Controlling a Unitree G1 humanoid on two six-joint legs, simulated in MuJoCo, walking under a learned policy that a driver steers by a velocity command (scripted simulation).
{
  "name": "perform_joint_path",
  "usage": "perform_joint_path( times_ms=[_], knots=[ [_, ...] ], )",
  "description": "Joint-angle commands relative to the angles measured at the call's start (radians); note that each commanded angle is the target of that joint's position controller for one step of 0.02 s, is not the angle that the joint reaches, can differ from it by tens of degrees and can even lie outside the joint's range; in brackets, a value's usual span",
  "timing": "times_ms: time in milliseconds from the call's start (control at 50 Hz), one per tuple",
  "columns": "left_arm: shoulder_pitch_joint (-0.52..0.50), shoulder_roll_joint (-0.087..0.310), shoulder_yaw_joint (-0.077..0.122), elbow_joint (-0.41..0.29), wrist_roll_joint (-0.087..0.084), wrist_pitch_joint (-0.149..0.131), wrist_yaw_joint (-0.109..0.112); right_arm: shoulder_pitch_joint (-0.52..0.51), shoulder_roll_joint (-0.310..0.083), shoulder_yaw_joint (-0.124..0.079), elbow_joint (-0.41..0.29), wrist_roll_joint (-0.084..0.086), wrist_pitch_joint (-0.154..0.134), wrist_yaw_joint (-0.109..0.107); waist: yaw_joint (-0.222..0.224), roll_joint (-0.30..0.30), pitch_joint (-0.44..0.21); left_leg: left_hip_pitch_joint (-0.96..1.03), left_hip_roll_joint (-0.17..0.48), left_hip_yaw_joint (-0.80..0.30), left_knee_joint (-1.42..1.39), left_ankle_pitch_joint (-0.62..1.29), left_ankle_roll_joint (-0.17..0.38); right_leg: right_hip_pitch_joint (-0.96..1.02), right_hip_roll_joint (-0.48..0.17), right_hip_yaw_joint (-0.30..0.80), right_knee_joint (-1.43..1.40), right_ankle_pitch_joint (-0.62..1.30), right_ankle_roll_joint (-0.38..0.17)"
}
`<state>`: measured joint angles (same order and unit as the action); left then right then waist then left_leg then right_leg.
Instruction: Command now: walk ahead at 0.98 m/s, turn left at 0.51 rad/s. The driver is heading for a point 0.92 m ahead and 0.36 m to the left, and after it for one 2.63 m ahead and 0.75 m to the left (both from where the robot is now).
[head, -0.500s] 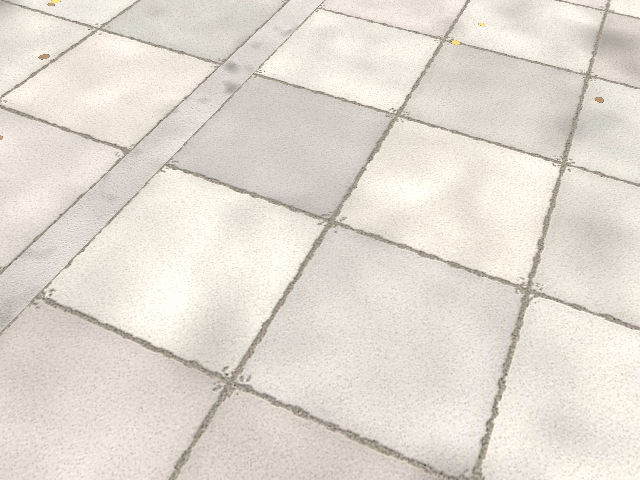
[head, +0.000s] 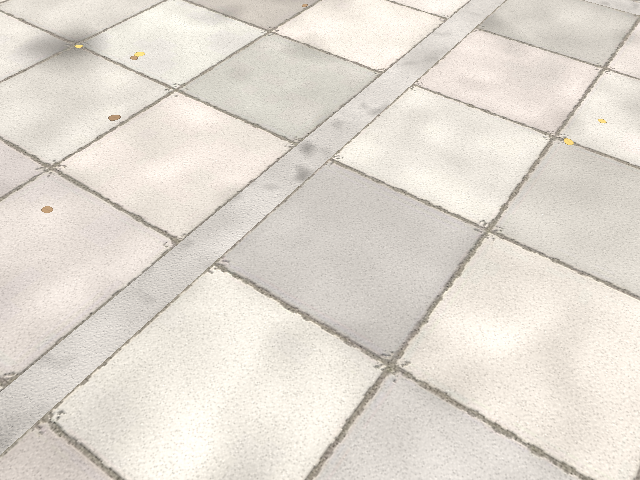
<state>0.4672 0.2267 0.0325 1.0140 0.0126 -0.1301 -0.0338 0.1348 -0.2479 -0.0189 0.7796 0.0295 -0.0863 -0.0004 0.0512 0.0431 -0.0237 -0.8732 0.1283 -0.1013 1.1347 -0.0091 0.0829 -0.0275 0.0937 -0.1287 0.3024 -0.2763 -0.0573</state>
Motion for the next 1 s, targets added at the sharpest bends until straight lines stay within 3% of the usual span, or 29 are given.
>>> perform_joint_path(
  times_ms=[20, 100, 140, 180, 200, 220, 240, 260, 280, 300, 320, 380, 420, 460, 500, 540, 580, 600, 620, 640, 660, 680, 700, 720, 760, 800, 880, 940, 1000],
  knots=[
    [-0.109, 0.106, 0.007, -0.094, 0.004, -0.039, 0.023, -0.021, -0.03, -0.004, -0.049, -0.004, -0.009, 0.014, -0.041, -0.034, 0.147, 0.104, -0.005, 0.047, -0.178, 0.246, 0.001, -0.228, -0.236, 0.027, -0.231, 0.264, -0.07],
    [-0.025, 0.15, 0.004, -0.077, 0.001, -0.017, 0.042, -0.176, -0.014, 0.0, -0.121, 0.007, -0.026, 0.06, 0.013, -0.028, 0.183, 0.072, -0.047, 0.129, -0.418, 0.293, 0.041, 0.022, -0.279, -0.046, -0.208, 0.434, -0.002],
    [-0.044, 0.199, 0.011, -0.101, 0.011, 0.003, 0.055, -0.187, -0.047, -0.014, -0.151, 0.01, -0.033, 0.083, -0.014, -0.082, 0.141, 0.172, -0.118, 0.232, -0.469, 0.204, 0.059, 0.119, -0.293, -0.089, -0.104, 0.887, 0.026],
    [-0.074, 0.254, 0.027, -0.132, 0.03, 0.036, 0.079, -0.048, -0.108, -0.045, -0.147, 0.02, -0.018, 0.09, -0.117, -0.178, 0.037, 0.328, -0.203, 0.304, -0.415, 0.007, 0.082, 0.193, -0.324, -0.104, 0.16, 1.396, 0.03],
    [-0.133, 0.276, 0.035, -0.159, 0.034, 0.05, 0.083, 0.168, -0.165, -0.073, -0.099, 0.018, -0.003, 0.086, -0.228, -0.22, -0.063, 0.547, -0.215, 0.281, -0.384, -0.075, 0.115, 0.136, -0.342, -0.09, 0.4, 1.512, 0.012],
    [-0.206, 0.274, 0.038, -0.196, 0.025, 0.052, 0.078, 0.43, -0.243, -0.111, -0.032, 0.012, 0.009, 0.071, -0.35, -0.172, -0.159, 0.893, -0.204, 0.182, -0.483, -0.066, 0.154, -0.058, -0.294, -0.081, 0.747, 1.361, 0.01],
    [-0.126, 0.084, -0.011, -0.224, 0.042, 0.016, 0.049, 0.436, -0.283, -0.117, 0.0, 0.011, 0.026, 0.051, -0.215, 0.219, -0.125, 1.133, -0.06, -0.114, -0.462, -0.248, 0.239, -0.491, -0.105, -0.021, 1.165, 0.05, 0.036],
    [-0.092, 0.036, -0.037, -0.312, -0.032, -0.048, 0.02, 0.396, -0.247, -0.102, -0.055, -0.023, 0.01, 0.046, -0.13, 0.344, -0.29, 1.345, 0.136, -0.765, -0.75, -0.642, 0.448, -0.825, 0.021, 0.217, 1.41, -0.261, 0.028],
    [-0.256, 0.141, -0.019, -0.35, -0.047, -0.088, 0.01, 0.429, -0.163, -0.091, -0.045, -0.033, -0.003, 0.04, -0.208, 0.156, -0.232, 1.304, 0.115, -0.811, -0.903, -0.688, 0.349, -0.884, -0.048, 0.302, 1.332, -0.138, -0.045],
    [-0.329, 0.135, -0.017, -0.39, -0.054, -0.097, 0.011, 0.392, -0.127, -0.078, -0.046, -0.042, -0.016, 0.047, -0.158, -0.008, -0.128, 1.155, 0.089, -0.725, -0.912, -0.598, 0.293, -0.868, -0.081, 0.293, 1.23, -0.065, -0.067],
    [-0.316, 0.112, -0.02, -0.389, -0.032, -0.094, 0.017, 0.311, -0.122, -0.075, -0.065, -0.034, -0.026, 0.057, -0.082, -0.144, -0.066, 0.975, 0.063, -0.651, -0.908, -0.497, 0.286, -0.804, -0.113, 0.296, 1.149, -0.032, -0.054],
    [-0.251, 0.145, 0.005, -0.389, -0.002, -0.043, 0.026, 0.144, -0.123, -0.07, -0.121, -0.017, -0.021, 0.04, 0.032, -0.139, 0.055, 0.647, -0.06, -0.409, -0.92, -0.065, 0.259, -0.643, -0.167, 0.274, 0.958, -0.027, 0.037],
    [-0.351, 0.146, 0.007, -0.445, 0.021, -0.03, 0.039, 0.133, -0.128, -0.068, -0.13, -0.005, -0.013, 0.012, 0.02, -0.132, 0.106, 0.466, -0.13, -0.248, -0.885, 0.297, 0.22, -0.54, -0.145, 0.19, 0.734, 0.045, 0.088],
    [-0.451, 0.07, -0.012, -0.489, 0.035, -0.022, 0.045, 0.16, -0.147, -0.076, -0.103, 0.0, 0.015, -0.019, -0.025, -0.067, 0.085, 0.35, -0.227, -0.147, -0.801, 0.393, 0.144, -0.398, -0.06, 0.12, 0.477, 0.238, 0.105],
    [-0.48, 0.063, -0.003, -0.513, 0.004, -0.009, 0.047, 0.244, -0.16, -0.088, -0.071, 0.004, 0.047, -0.03, -0.08, 0.013, -0.005, 0.369, -0.257, -0.186, -0.745, 0.261, 0.064, -0.264, 0.036, 0.109, 0.304, 0.408, 0.116],
    [-0.508, 0.11, 0.023, -0.538, -0.023, 0.001, 0.054, 0.258, -0.144, -0.089, -0.063, 0.01, 0.063, -0.038, -0.088, 0.073, -0.016, 0.449, -0.246, -0.282, -0.687, 0.118, 0.033, -0.24, 0.053, 0.161, 0.187, 0.424, 0.125],
    [-0.483, 0.156, 0.047, -0.537, -0.026, -0.003, 0.061, 0.204, -0.124, -0.092, -0.088, 0.01, 0.07, -0.048, -0.057, 0.103, -0.029, 0.556, -0.235, -0.339, -0.546, 0.086, -0.003, -0.221, 0.019, 0.214, 0.092, 0.455, 0.108],
    [-0.37, 0.167, 0.057, -0.505, -0.014, -0.01, 0.063, 0.16, -0.108, -0.09, -0.112, 0.007, 0.072, -0.051, 0.001, 0.097, -0.1, 0.595, -0.263, -0.303, -0.389, 0.129, -0.044, -0.108, -0.015, 0.209, 0.031, 0.569, 0.089],
    [-0.192, 0.182, 0.057, -0.467, 0.005, -0.011, 0.064, 0.163, -0.052, -0.07, -0.142, -0.013, 0.075, -0.046, 0.051, 0.036, -0.269, 0.54, -0.287, -0.227, -0.1, -0.124, -0.083, 0.152, -0.193, 0.319, 0.12, 0.715, 0.023],
    [-0.155, 0.208, 0.048, -0.478, 0.03, 0.004, 0.06, 0.309, 0.055, -0.036, -0.16, -0.05, 0.08, -0.039, -0.031, -0.248, -0.39, 0.321, -0.366, -0.145, 0.182, -0.833, -0.106, 0.389, -0.443, 0.592, 0.256, 1.295, -0.06],
    [-0.159, 0.208, 0.047, -0.478, 0.046, 0.017, 0.044, 0.516, -0.072, -0.049, -0.161, -0.014, 0.079, -0.017, -0.109, -0.408, -0.535, 0.24, -0.287, -0.199, 0.445, -0.809, -0.131, 0.453, -0.669, 0.894, 0.252, 1.089, -0.254],
    [-0.297, 0.208, 0.061, -0.505, 0.02, 0.031, 0.051, 0.448, -0.17, -0.067, -0.159, 0.011, 0.094, -0.008, -0.108, -0.321, -0.473, 0.131, -0.19, -0.122, 0.547, -0.622, -0.161, 0.373, -0.641, 0.91, 0.148, 0.538, -0.308],
    [-0.352, 0.114, 0.039, -0.528, 0.016, 0.048, 0.069, 0.281, -0.214, -0.083, -0.173, 0.005, 0.109, -0.015, -0.054, -0.162, -0.323, 0.105, -0.14, -0.054, 0.473, -0.489, -0.168, 0.199, -0.51, 0.72, 0.079, 0.238, -0.242],
    [-0.383, 0.096, 0.02, -0.53, 0.012, 0.067, 0.081, 0.197, -0.225, -0.091, -0.194, -0.004, 0.13, -0.022, -0.056, -0.072, -0.213, 0.153, -0.117, -0.018, 0.427, -0.414, -0.175, 0.018, -0.424, 0.581, 0.041, 0.178, -0.183],
    [-0.405, 0.135, 0.032, -0.484, 0.014, 0.08, 0.082, 0.154, -0.164, -0.08, -0.227, -0.006, 0.147, -0.028, -0.082, -0.068, -0.056, 0.254, -0.087, 0.022, 0.263, -0.396, -0.164, -0.233, -0.318, 0.37, -0.005, 0.273, -0.141],
    [-0.334, 0.176, 0.052, -0.423, 0.007, 0.072, 0.071, 0.161, -0.089, -0.06, -0.236, -0.005, 0.13, -0.023, -0.071, -0.14, -0.073, 0.261, -0.061, 0.068, 0.132, -0.399, -0.143, -0.223, -0.305, 0.301, -0.073, 0.119, -0.148],
    [-0.295, 0.236, 0.086, -0.374, -0.025, 0.05, 0.06, 0.101, -0.139, -0.067, -0.244, -0.007, 0.106, -0.003, -0.045, -0.141, -0.099, 0.197, 0.009, 0.06, 0.016, -0.34, -0.087, -0.116, -0.423, 0.37, -0.175, -0.235, -0.173],
    [-0.299, 0.267, 0.102, -0.356, -0.029, 0.043, 0.054, 0.067, -0.161, -0.077, -0.24, 0.0, 0.104, 0.001, -0.043, -0.142, -0.056, 0.183, 0.025, 0.072, -0.04, -0.292, -0.068, -0.105, -0.449, 0.312, -0.219, -0.317, -0.142],
    [-0.279, 0.278, 0.109, -0.337, -0.027, 0.045, 0.046, 0.027, -0.143, -0.072, -0.24, 0.0, 0.101, 0.005, -0.025, -0.142, -0.013, 0.2, 0.028, 0.095, -0.113, -0.283, -0.063, -0.101, -0.445, 0.226, -0.227, -0.32, -0.112]
  ],
)
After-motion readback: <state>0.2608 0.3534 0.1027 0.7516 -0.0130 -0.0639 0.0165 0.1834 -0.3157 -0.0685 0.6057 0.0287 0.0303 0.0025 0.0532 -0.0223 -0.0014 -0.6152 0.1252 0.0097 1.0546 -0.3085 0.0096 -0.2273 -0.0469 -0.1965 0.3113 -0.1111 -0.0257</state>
